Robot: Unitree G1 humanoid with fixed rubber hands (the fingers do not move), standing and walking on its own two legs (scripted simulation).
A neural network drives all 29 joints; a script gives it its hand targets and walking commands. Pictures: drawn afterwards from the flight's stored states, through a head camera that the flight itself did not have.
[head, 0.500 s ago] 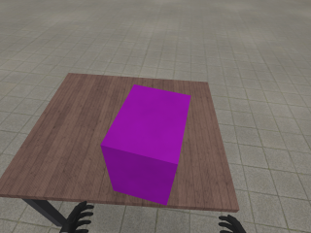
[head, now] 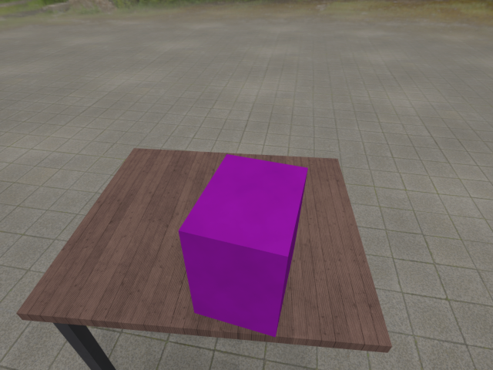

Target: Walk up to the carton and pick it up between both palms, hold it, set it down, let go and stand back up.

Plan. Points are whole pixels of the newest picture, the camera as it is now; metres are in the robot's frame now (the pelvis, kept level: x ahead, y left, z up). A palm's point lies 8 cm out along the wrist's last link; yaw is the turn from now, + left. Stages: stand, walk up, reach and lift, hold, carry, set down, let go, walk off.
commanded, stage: stand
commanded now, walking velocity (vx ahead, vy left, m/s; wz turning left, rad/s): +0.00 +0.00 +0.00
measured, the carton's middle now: (250, 241) +0.46 +0.01 -0.06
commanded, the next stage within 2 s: none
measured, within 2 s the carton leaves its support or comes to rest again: neither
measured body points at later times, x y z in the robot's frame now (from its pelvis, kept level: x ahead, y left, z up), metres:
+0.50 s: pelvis -0.09 +0.00 +0.00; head -0.12 +0.00 +0.44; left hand -0.11 +0.25 -0.15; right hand -0.10 -0.24 -0.16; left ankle +0.01 +0.13 -0.73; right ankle -0.03 -0.13 -0.73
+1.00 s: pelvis -0.12 +0.01 -0.03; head -0.21 +0.02 +0.41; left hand -0.05 +0.24 -0.17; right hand -0.28 -0.18 -0.19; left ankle -0.17 +0.10 -0.74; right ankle -0.07 -0.10 -0.68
